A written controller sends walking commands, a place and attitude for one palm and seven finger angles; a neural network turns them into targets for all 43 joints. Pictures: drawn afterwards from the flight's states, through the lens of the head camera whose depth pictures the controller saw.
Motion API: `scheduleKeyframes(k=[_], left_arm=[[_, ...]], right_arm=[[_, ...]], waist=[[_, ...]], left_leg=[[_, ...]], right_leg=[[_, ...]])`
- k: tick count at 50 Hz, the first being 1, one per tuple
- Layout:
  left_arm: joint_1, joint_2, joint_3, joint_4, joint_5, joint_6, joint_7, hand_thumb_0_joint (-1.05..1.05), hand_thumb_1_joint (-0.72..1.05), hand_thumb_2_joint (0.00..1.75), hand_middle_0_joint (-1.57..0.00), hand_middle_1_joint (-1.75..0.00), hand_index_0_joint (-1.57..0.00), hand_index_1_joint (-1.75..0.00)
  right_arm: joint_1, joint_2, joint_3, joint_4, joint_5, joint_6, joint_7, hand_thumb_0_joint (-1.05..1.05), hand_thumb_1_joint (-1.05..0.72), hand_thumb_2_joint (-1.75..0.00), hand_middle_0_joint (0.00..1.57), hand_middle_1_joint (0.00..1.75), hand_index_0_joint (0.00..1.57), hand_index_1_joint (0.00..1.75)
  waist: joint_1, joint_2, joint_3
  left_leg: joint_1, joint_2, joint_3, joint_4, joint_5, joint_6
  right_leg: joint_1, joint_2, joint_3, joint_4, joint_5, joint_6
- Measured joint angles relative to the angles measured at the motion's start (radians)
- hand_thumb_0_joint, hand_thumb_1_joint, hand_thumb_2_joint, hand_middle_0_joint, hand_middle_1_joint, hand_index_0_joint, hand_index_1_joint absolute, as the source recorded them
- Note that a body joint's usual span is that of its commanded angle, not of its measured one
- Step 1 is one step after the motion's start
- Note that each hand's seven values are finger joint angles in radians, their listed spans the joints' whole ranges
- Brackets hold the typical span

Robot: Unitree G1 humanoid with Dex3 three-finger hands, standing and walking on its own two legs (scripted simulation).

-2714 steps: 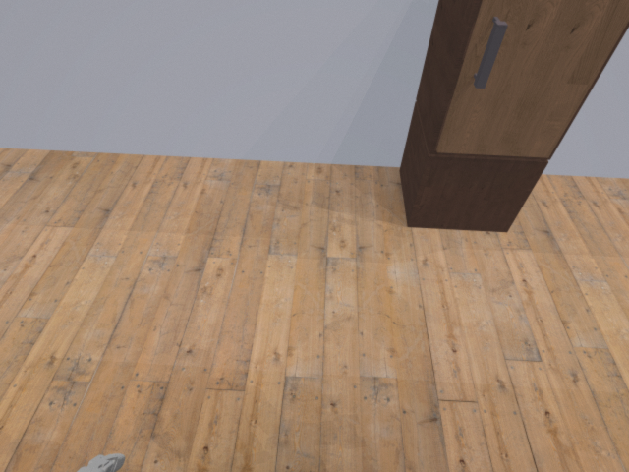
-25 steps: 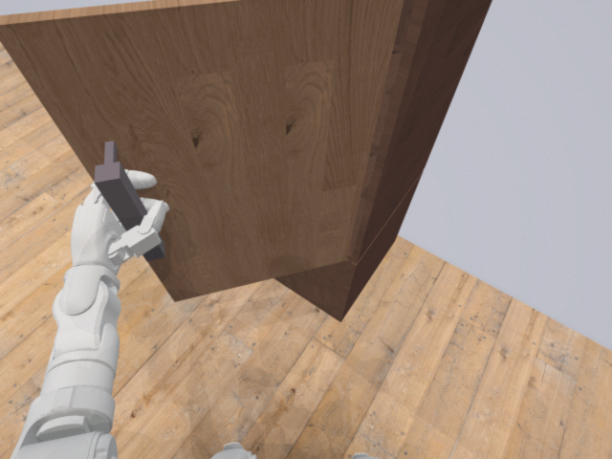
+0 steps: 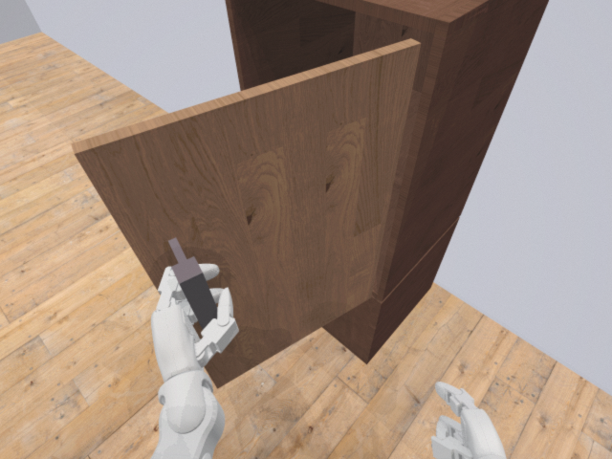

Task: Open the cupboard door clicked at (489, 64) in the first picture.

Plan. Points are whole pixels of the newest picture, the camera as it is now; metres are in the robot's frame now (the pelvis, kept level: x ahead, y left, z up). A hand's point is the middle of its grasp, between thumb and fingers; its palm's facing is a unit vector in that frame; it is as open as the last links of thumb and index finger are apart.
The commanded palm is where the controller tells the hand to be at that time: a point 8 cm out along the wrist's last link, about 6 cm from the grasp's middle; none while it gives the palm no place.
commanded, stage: pull the door open along its arc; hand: left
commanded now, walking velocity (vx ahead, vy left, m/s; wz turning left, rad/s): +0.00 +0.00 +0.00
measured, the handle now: (198, 296) +0.31 +0.16 +0.06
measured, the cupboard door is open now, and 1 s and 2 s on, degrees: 75 82 84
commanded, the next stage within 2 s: open thumb and fingers to let go in 0.14 s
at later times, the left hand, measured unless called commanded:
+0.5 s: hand (244, 342) +0.25 +0.09 +0.06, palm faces +0.38 -0.92 +0.01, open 7.4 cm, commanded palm +0.20 +0.13 +0.06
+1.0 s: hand (245, 348) +0.24 +0.09 +0.06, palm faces +0.31 -0.95 -0.01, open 14.7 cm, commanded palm +0.20 +0.12 +0.06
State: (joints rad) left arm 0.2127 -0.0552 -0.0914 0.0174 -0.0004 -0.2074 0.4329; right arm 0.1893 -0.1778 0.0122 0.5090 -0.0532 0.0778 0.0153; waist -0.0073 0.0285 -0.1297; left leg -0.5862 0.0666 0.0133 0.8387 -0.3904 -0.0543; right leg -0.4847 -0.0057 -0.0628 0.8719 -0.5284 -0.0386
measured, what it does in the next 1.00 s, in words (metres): stands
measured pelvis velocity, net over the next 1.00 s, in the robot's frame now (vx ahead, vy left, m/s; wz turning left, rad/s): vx -0.03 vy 0.02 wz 0.01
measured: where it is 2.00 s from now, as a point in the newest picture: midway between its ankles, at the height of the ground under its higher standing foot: outside the picture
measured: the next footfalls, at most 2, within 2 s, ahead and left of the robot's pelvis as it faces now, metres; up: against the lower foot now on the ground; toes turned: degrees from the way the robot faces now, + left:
none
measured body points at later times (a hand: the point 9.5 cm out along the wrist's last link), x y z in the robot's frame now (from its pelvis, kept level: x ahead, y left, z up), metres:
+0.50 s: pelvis -0.01 -0.01 -0.01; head +0.01 -0.04 +0.44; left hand +0.22 +0.14 +0.07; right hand +0.17 -0.22 -0.11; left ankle +0.02 +0.16 -0.70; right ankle -0.05 -0.09 -0.70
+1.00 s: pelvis -0.03 +0.02 -0.01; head -0.02 +0.00 +0.44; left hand +0.22 +0.14 +0.07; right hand +0.15 -0.19 -0.10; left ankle +0.02 +0.16 -0.70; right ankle -0.05 -0.09 -0.70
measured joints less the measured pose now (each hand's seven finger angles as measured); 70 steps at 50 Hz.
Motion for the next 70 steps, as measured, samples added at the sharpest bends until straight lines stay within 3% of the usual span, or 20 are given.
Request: scheduleKeyframes(k=[11,17,22,27,37,45,50,59,60,62,66,68,70], left_arm=[[0.155,-0.031,-0.11,-0.105,0.048,-0.022,0.037,0.01,0.63,0.69,-0.33,-1.35,-0.37,-1.35],[0.102,-0.025,-0.118,-0.066,0.053,-0.055,0.052,0.0,0.61,0.72,-0.35,-1.35,-0.36,-1.35],[0.046,-0.028,-0.106,-0.017,0.041,-0.047,0.047,0.0,0.54,0.72,-0.36,-1.33,-0.36,-1.33],[0.035,-0.032,-0.111,-0.009,0.038,-0.035,0.045,0.0,0.35,0.66,-0.35,-1.3,-0.37,-1.3],[0.009,-0.023,-0.15,-0.002,0.065,-0.008,0.084,0.0,-0.22,0.42,-0.32,-1.23,-0.34,-1.22],[-0.002,-0.014,-0.177,-0.011,0.071,0.023,0.104,-0.01,-0.44,0.33,-0.28,-1.02,-0.3,-1.02],[-0.005,-0.006,-0.199,-0.018,0.076,0.038,0.108,-0.01,-0.48,0.31,-0.27,-0.82,-0.28,-0.82],[-0.037,-0.01,-0.2,-0.007,0.072,0.06,0.113,-0.01,-0.49,0.3,-0.4,-0.63,-0.39,-0.66],[-0.035,-0.007,-0.195,-0.008,0.08,0.056,0.096,-0.01,-0.49,0.3,-0.4,-0.62,-0.38,-0.64],[-0.021,0.023,-0.18,-0.02,0.078,0.027,-0.017,-0.01,-0.49,0.3,-0.38,-0.57,-0.34,-0.6],[-0.001,0.126,-0.167,-0.041,0.0,-0.035,-0.287,-0.01,-0.49,0.3,-0.29,-0.46,-0.22,-0.48],[0.005,0.146,-0.167,-0.047,-0.047,-0.046,-0.354,-0.01,-0.49,0.3,-0.26,-0.42,-0.18,-0.43],[0.012,0.14,-0.163,-0.053,-0.072,-0.044,-0.371,-0.01,-0.5,0.3,-0.22,-0.38,-0.16,-0.39]], right_arm=[[0.052,-0.036,-0.021,0.018,-0.011,-0.032,0.0,0.01,-0.91,-0.9,0.2,0.29,0.2,0.3],[0.029,-0.044,-0.025,0.046,-0.017,-0.056,-0.014,0.02,-0.91,-0.9,0.2,0.29,0.19,0.3],[0.011,-0.032,-0.02,0.054,-0.014,-0.053,-0.022,0.02,-0.91,-0.9,0.2,0.29,0.19,0.3],[0.005,-0.018,-0.009,0.041,-0.011,-0.051,-0.02,0.02,-0.91,-0.9,0.2,0.29,0.2,0.3],[0.003,-0.009,-0.003,0.027,-0.01,-0.054,-0.01,0.01,-0.91,-0.9,0.2,0.29,0.2,0.3],[0.01,-0.006,0.0,0.027,-0.009,-0.058,-0.003,0.01,-0.91,-0.9,0.2,0.29,0.2,0.3],[0.009,-0.002,0.001,0.029,-0.009,-0.063,0.002,0.02,-0.91,-0.9,0.2,0.29,0.2,0.3],[-0.006,-0.003,0.004,0.038,-0.009,-0.074,0.006,0.02,-0.91,-0.9,0.2,0.29,0.2,0.3],[-0.007,-0.005,0.007,0.038,-0.005,-0.076,0.009,0.02,-0.91,-0.9,0.2,0.29,0.2,0.3],[0.003,-0.009,0.008,0.025,0.004,-0.079,0.011,0.02,-0.91,-0.9,0.2,0.29,0.2,0.3],[0.029,-0.031,0.009,-0.003,0.029,-0.1,-0.004,0.01,-0.91,-0.9,0.21,0.29,0.2,0.3],[0.037,-0.041,0.01,-0.011,0.042,-0.112,-0.014,0.02,-0.91,-0.9,0.21,0.29,0.2,0.3],[0.044,-0.046,0.01,-0.015,0.048,-0.122,-0.022,0.02,-0.91,-0.9,0.21,0.29,0.2,0.3]], waist=[[-0.006,0.008,0.008],[0.004,0.015,0.014],[0.014,0.013,0.013],[0.016,0.013,0.013],[0.009,0.016,0.013],[0.003,0.017,0.014],[0.0,0.02,0.016],[0.007,0.026,0.022],[0.006,0.023,0.024],[0.009,0.016,0.027],[0.012,0.026,0.04],[0.009,0.035,0.049],[0.006,0.039,0.052]], left_leg=[[0.003,-0.009,-0.019,0.0,0.004,0.003],[-0.037,-0.014,-0.033,0.034,0.0,0.004],[-0.046,-0.018,-0.034,0.037,0.007,0.002],[-0.041,-0.018,-0.031,0.032,0.013,0.002],[-0.057,-0.017,-0.027,0.06,0.006,0.008],[-0.063,-0.015,-0.023,0.077,0.001,0.017],[-0.066,-0.014,-0.022,0.086,0.0,0.021],[-0.077,-0.017,-0.03,0.098,0.004,0.023],[-0.079,-0.02,-0.031,0.097,0.006,0.024],[-0.086,-0.025,-0.031,0.096,0.011,0.026],[-0.096,-0.029,-0.034,0.103,0.013,0.029],[-0.094,-0.029,-0.032,0.105,0.013,0.031],[-0.092,-0.028,-0.026,0.103,0.013,0.033]], right_leg=[[0.004,-0.005,-0.018,0.017,-0.015,-0.014],[-0.031,-0.009,-0.029,0.053,-0.025,-0.016],[-0.041,-0.013,-0.029,0.061,-0.021,-0.013],[-0.036,-0.013,-0.026,0.051,-0.011,-0.009],[-0.044,-0.013,-0.02,0.058,-0.003,0.004],[-0.045,-0.012,-0.015,0.06,0.003,0.013],[-0.046,-0.011,-0.013,0.064,0.005,0.016],[-0.051,-0.013,-0.021,0.072,0.008,0.017],[-0.054,-0.016,-0.021,0.074,0.008,0.018],[-0.063,-0.021,-0.022,0.081,0.008,0.018],[-0.07,-0.025,-0.025,0.088,0.008,0.02],[-0.068,-0.025,-0.023,0.087,0.01,0.023],[-0.069,-0.025,-0.017,0.084,0.013,0.026]])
